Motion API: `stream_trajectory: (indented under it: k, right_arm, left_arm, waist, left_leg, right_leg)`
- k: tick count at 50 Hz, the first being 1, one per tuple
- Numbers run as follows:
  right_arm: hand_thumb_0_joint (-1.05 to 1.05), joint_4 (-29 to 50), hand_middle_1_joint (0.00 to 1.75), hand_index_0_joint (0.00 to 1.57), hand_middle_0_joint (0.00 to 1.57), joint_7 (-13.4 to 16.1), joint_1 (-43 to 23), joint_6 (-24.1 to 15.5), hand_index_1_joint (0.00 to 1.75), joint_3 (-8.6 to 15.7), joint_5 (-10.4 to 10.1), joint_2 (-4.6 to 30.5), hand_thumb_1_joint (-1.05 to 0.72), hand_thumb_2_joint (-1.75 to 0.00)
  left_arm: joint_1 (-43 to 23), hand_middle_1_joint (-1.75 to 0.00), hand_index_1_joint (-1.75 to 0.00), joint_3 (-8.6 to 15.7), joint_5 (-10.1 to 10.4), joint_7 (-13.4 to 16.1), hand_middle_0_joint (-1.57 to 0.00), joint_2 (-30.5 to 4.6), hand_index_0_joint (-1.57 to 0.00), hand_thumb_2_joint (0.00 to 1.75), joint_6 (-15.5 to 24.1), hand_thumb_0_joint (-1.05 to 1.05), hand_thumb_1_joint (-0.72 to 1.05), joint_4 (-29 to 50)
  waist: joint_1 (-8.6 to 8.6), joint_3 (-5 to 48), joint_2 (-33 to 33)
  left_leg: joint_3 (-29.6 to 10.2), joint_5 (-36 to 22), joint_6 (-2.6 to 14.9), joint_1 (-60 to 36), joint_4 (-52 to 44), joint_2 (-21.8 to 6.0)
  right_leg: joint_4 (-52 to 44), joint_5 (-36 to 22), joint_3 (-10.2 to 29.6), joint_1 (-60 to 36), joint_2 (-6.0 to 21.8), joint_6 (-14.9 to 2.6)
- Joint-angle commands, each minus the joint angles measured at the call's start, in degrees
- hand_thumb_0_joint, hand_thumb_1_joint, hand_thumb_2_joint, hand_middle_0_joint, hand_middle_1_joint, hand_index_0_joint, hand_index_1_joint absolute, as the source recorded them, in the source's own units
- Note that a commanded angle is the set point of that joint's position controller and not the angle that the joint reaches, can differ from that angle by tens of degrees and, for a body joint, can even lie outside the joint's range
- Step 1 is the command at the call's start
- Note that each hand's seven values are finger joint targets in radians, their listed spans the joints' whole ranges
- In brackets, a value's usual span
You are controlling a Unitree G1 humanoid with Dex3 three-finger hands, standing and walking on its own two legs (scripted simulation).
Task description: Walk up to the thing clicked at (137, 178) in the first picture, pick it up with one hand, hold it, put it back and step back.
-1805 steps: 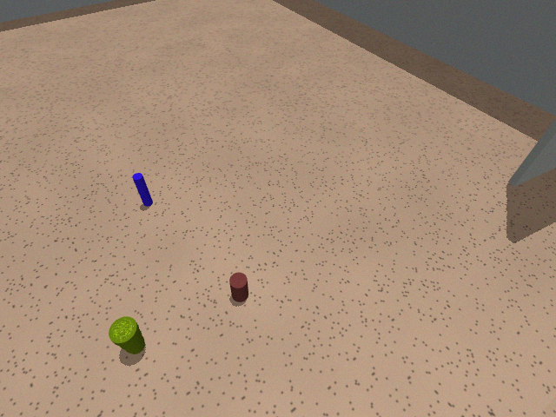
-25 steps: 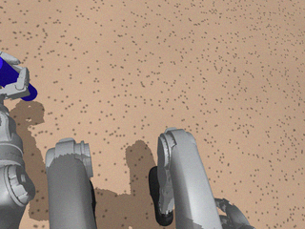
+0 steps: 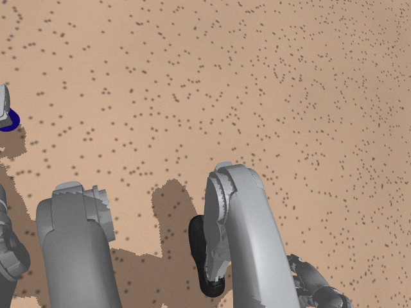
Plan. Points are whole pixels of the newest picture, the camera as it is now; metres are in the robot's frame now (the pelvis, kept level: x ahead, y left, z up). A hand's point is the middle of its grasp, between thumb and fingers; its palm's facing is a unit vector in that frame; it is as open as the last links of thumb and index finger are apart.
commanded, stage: lower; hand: left
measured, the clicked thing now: out of the picture +0.46 +0.31 -0.11
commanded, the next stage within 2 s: loosen in 1.36 s
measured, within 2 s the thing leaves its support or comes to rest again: rests again in 1.16 s
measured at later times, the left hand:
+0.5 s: hand (1, 107) +0.46 +0.30 -0.15, palm faces +0.40 -0.92 -0.02, open 5.7 cm
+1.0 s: hand (9, 112) +0.47 +0.30 -0.18, palm faces +0.40 -0.92 -0.02, open 5.7 cm
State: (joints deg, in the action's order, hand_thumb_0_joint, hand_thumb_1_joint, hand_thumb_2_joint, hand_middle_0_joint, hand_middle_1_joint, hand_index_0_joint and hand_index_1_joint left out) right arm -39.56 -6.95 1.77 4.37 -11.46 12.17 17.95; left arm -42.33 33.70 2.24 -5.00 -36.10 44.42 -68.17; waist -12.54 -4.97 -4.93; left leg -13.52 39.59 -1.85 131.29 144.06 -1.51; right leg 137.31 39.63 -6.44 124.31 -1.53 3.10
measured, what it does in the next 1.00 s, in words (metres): stands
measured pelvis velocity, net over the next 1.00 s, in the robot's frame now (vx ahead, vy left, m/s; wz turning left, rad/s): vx -0.01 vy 0.01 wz -0.09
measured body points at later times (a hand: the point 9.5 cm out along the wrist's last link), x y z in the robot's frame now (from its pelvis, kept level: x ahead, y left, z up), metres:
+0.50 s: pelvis +0.00 +0.00 -0.01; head +0.25 +0.13 +0.34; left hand +0.44 +0.35 -0.15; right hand +0.10 -0.27 -0.08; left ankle +0.08 +0.13 -0.27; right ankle +0.11 -0.13 -0.27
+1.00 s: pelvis -0.01 +0.01 -0.02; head +0.25 +0.16 +0.31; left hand +0.44 +0.35 -0.18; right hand +0.11 -0.26 -0.07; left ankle +0.08 +0.13 -0.27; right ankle +0.11 -0.13 -0.27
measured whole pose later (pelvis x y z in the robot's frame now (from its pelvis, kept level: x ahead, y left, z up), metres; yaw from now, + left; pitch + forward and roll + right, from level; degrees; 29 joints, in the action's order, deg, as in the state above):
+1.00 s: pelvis -0.01 +0.01 -0.02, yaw -5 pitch +17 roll -16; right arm -33.4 -7.3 -7.4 4.9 -26.5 19.0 20.8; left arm -43.4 35.1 2.8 -0.5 -50.7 55.0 -82.4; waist -16.1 -16.4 -13.5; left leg -21.1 41.1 -1.7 129.0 151.0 -1.4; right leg 138.4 38.0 -11.7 119.9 -4.3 4.8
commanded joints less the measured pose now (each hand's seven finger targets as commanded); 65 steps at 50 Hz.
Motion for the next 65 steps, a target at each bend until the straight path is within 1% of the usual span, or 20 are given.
stream_trajectory:
  k: [1, 5, 9, 10, 12, 17, 21, 23, 24, 27, 30, 32, 33, 37, 46, 51, 53, 57, 60, 65]
  right_arm:
    - [0.0, 1.41, 0.3, 0.2, 0.2, 0.81, 7.97, 0.27, 0.3, 3.84, 0.62, 16.34, -0.89, -0.9]
    - [0.0, 1.47, 0.3, 0.2, 0.2, 0.8, 7.95, 0.6, 0.3, 3.24, 0.98, 16.85, -0.9, -0.9]
    - [0.0, 2.21, 0.3, 0.2, 0.2, 0.63, 6.97, 0.66, 0.3, 1.85, 1.32, 17.45, -0.9, -0.9]
    - [0.0, 2.3, 0.3, 0.2, 0.2, 0.62, 6.54, 0.69, 0.3, 1.38, 1.34, 17.43, -0.9, -0.9]
    - [0.0, 2.8, 0.3, 0.2, 0.2, 0.63, 5.49, 0.73, 0.3, 0.56, 1.67, 17.79, -0.9, -0.9]
    - [0.0, 3.32, 0.3, 0.2, 0.2, 0.47, 4.45, 0.66, 0.3, -1.2, 2.78, 18.82, -0.91, -0.9]
    - [0.0, 3.62, 0.3, 0.2, 0.2, 0.44, 2.53, 0.6, 0.3, -2.5, 3.73, 19.89, -0.91, -0.9]
    - [0.0, 3.59, 0.3, 0.2, 0.2, 0.57, 2.2, 0.51, 0.3, -3.33, 4.21, 19.91, -0.91, -0.91]
    - [0.0, 3.66, 0.3, 0.2, 0.2, 0.61, 2.22, 0.56, 0.3, -3.66, 4.46, 20.01, -0.91, -0.9]
    - [0.0, 3.97, 0.3, 0.2, 0.2, 0.57, 1.11, 0.63, 0.3, -4.53, 4.86, 20.54, -0.91, -0.9]
    - [0.0, 4.44, 0.3, 0.2, 0.2, 0.61, 0.59, 0.74, 0.3, -5.36, 5.26, 21.4, -0.9, -0.9]
    - [0.0, 4.72, 0.3, 0.2, 0.2, 0.57, -0.26, 0.68, 0.3, -5.85, 5.48, 21.35, -0.9, -0.9]
    - [0.0, 5.06, 0.3, 0.2, 0.2, 0.57, -0.26, 0.79, 0.3, -6.13, 5.61, 21.56, -0.9, -0.9]
    - [0.0, 5.28, 0.3, 0.2, 0.2, 0.69, -1.09, 0.88, 0.3, -7.11, 6.06, 22.04, -0.9, -0.9]
    - [0.0, 6.46, 0.3, 0.2, 0.2, 0.82, -4.1, 1.22, 0.3, -9.1, 7.08, 22.59, -0.9, -0.9]
    - [0.0, 6.91, 0.3, 0.2, 0.2, 0.87, -5.08, 1.11, 0.3, -9.76, 7.6, 22.95, -0.9, -0.9]
    - [0.0, 7.22, 0.3, 0.2, 0.2, 0.95, -5.6, 1.27, 0.3, -10.06, 7.67, 23.05, -0.9, -0.9]
    - [0.0, 7.51, 0.3, 0.2, 0.2, 0.87, -6.24, 1.43, 0.3, -10.6, 7.89, 23.28, -0.9, -0.9]
    - [0.0, 7.72, 0.3, 0.2, 0.2, 0.83, -6.57, 1.4, 0.3, -10.77, 7.92, 23.53, -0.89, -0.9]
    - [0.0, 7.72, 0.3, 0.2, 0.2, 0.96, -7.05, 1.47, 0.3, -11.41, 8.34, 23.39, -0.89, -0.9]
  left_arm:
    - [-17.27, -1.47, -1.45, 1.43, 1.49, 0.46, -1.38, -15.17, -1.41, 1.34, 6.38, 0.0, 0.61, 12.35]
    - [-16.26, -1.45, -1.43, 2.1, 1.49, 0.46, -1.37, -16.63, -1.39, 1.32, 6.7, 0.0, 0.6, 12.47]
    - [-14.59, -1.45, -1.44, 1.43, 1.8, 0.92, -1.38, -14.7, -1.39, 1.31, 6.81, 0.0, 0.6, 7.03]
    - [-14.64, -1.44, -1.43, 2.52, 1.97, 1.16, -1.38, -16.48, -1.4, 1.3, 7.14, 0.0, 0.6, 6.98]
    - [-16.11, -1.45, -1.43, 1.79, 1.77, 1.16, -1.39, -17.39, -1.41, 1.29, 8.3, 0.0, 0.59, 6.83]
    - [-16.51, -1.43, -1.42, 3.37, 1.85, 1.68, -1.39, -20.64, -1.41, 1.28, 10.43, 0.0, 0.57, 5.46]
    - [-18.57, -1.43, -1.42, 1.89, 1.55, 2.18, -1.37, -21.14, -1.38, 1.3, 11.97, 0.0, 0.58, 4.08]
    - [-17.6, -1.42, -1.42, 2.93, 1.26, 2.37, -1.38, -23.85, -1.39, 1.28, 12.57, 0.0, 0.53, 3.46]
    - [-17.68, -1.41, -1.4, 2.2, 1.33, 2.31, -1.37, -22.81, -1.38, 1.27, 12.78, 0.0, 0.53, 2.71]
    - [-16.6, -1.4, -1.4, 3.1, 1.56, 2.54, -1.36, -24.48, -1.37, 1.27, 13.39, 0.0, 0.53, 1.53]
    - [-16.72, -1.42, -1.42, 2.68, 1.62, 2.69, -1.38, -24.84, -1.39, 1.28, 13.92, 0.0, 0.55, 0.41]
    - [-14.79, -1.41, -1.4, 2.93, 1.71, 2.9, -1.36, -24.76, -1.37, 1.28, 14.05, 0.0, 0.55, -1.07]
    - [-16.2, -1.41, -1.4, 2.2, 1.62, 3.13, -1.36, -24.53, -1.37, 1.29, 14.23, 0.0, 0.57, -0.86]
    - [-15.63, -1.4, -1.39, 2.35, 1.93, 3.31, -1.35, -25.43, -1.36, 1.28, 14.99, 0.0, 0.58, -1.12]
    - [-17.09, -1.39, -1.39, 2.15, 1.26, 4.6, -1.35, -28.88, -1.36, 1.27, 16.52, 0.0, 0.56, -2.59]
    - [-15.78, -1.41, -1.41, 1.55, 1.32, 4.97, -1.37, -27.99, -1.38, 1.29, 17.11, 0.0, 0.57, -4.37]
    - [-16.08, -1.4, -1.4, 1.77, 0.98, 5.3, -1.38, -29.55, -1.38, 1.28, 17.21, 0.0, 0.55, -4.46]
    - [-16.53, -1.42, -1.42, 0.44, 0.82, 5.54, -1.39, -28.69, -1.4, 1.3, 17.69, 0.0, 0.56, -5.24]
    - [-16.28, -1.42, -1.42, 1.05, 0.94, 5.99, -1.4, -29.84, -1.4, 1.3, 18.02, 0.0, 0.55, -5.18]
    - [-15.37, -1.4, -1.4, 0.75, 0.8, 6.44, -1.38, -29.38, -1.39, 1.29, 18.31, 0.0, 0.56, -6.62]
  waist:
    - [-1.61, 38.53, 21.68]
    - [-1.58, 39.44, 22.52]
    - [-3.51, 35.41, 20.75]
    - [-3.32, 35.36, 19.7]
    - [-3.86, 34.22, 20.88]
    - [-4.56, 34.28, 22.14]
    - [-6.06, 31.66, 24.58]
    - [-5.67, 32.35, 23.54]
    - [-6.35, 32.24, 23.6]
    - [-6.03, 31.26, 24.49]
    - [-7.24, 29.57, 24.96]
    - [-6.66, 29.2, 24.14]
    - [-7.68, 28.64, 24.1]
    - [-8.23, 28.68, 24.02]
    - [-8.82, 25.62, 24.86]
    - [-9.35, 24.77, 24.53]
    - [-9.23, 24.6, 24.95]
    - [-10.06, 22.98, 25.13]
    - [-9.75, 23.1, 24.97]
    - [-10.18, 23.18, 25.29]
  left_leg:
    - [5.86, -8.48, 1.39, -26.04, -15.01, -1.3]
    - [5.51, -10.84, 1.23, -27.79, -14.42, -1.52]
    - [4.32, -9.75, 1.24, -26.1, -14.14, -1.63]
    - [4.25, -9.22, 1.37, -24.89, -13.39, -1.71]
    - [3.88, -8.65, 1.27, -25.21, -13.5, -1.76]
    - [3.16, -10.1, 1.06, -26.82, -12.57, -2.15]
    - [2.25, -9.53, 0.57, -28.19, -12.42, -2.64]
    - [2.59, -9.68, 0.9, -27.22, -11.16, -2.64]
    - [2.42, -10.33, 0.86, -27.74, -11.0, -2.71]
    - [1.92, -9.48, 0.66, -27.86, -11.22, -2.87]
    - [0.95, -9.22, 0.43, -27.6, -11.57, -2.94]
    - [0.84, -9.77, 0.49, -27.73, -11.16, -3.04]
    - [0.57, -10.12, 0.47, -27.63, -11.09, -3.08]
    - [-0.26, -12.14, 0.5, -28.78, -10.31, -3.45]
    - [-1.01, -9.29, 0.4, -27.22, -10.16, -3.83]
    - [-1.74, -10.06, 0.25, -28.22, -10.16, -4.09]
    - [-1.82, -9.56, 0.24, -28.17, -10.16, -4.13]
    - [-2.65, -8.68, -0.02, -28.02, -10.85, -4.34]
    - [-2.72, -8.65, 0.08, -28.14, -10.49, -4.38]
    - [-3.15, -11.7, -0.05, -29.44, -9.99, -4.63]
  right_leg:
    - [-11.76, -12.31, -5.28, -18.96, -1.96, -4.17]
    - [-11.37, -14.16, -5.41, -19.62, -2.07, -4.11]
    - [-11.04, -13.66, -6.54, -18.68, -2.16, -3.97]
    - [-11.12, -13.17, -6.51, -19.23, -2.43, -3.91]
    - [-10.79, -12.81, -6.81, -18.73, -2.39, -4.01]
    - [-10.16, -14.08, -7.46, -20.4, -2.66, -3.82]
    - [-9.18, -13.62, -8.33, -18.35, -2.86, -3.97]
    - [-9.57, -14.5, -8.01, -20.68, -3.05, -3.68]
    - [-9.57, -15.18, -8.16, -21.02, -3.02, -3.56]
    - [-9.29, -14.29, -8.81, -20.7, -3.21, -3.65]
    - [-8.78, -14.34, -9.86, -20.64, -3.27, -3.58]
    - [-8.81, -14.85, -10.0, -20.87, -3.45, -3.47]
    - [-8.87, -15.23, -10.22, -20.94, -3.39, -3.37]
    - [-8.51, -17.09, -10.69, -21.73, -3.63, -3.09]
    - [-8.52, -15.25, -11.46, -21.49, -4.18, -3.12]
    - [-8.15, -16.09, -12.21, -21.59, -4.46, -2.95]
    - [-8.33, -15.62, -12.36, -21.49, -4.55, -2.97]
    - [-8.05, -15.0, -13.17, -21.12, -4.67, -2.96]
    - [-8.07, -15.1, -13.14, -21.07, -4.82, -2.95]
    - [-7.97, -17.56, -13.42, -22.1, -4.97, -2.74]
